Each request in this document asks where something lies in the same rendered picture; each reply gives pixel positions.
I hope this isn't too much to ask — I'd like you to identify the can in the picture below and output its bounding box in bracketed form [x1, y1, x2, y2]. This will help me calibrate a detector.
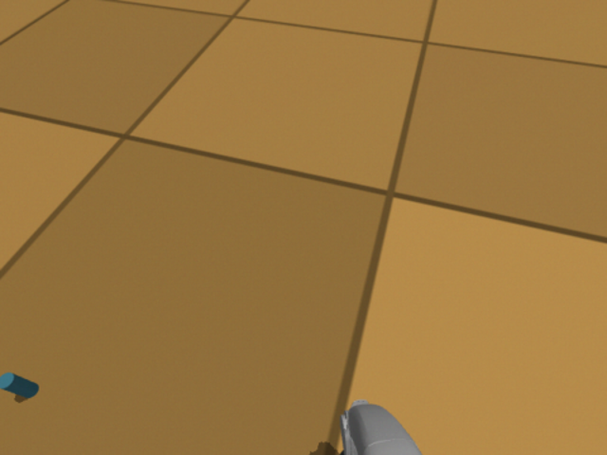
[0, 373, 39, 398]

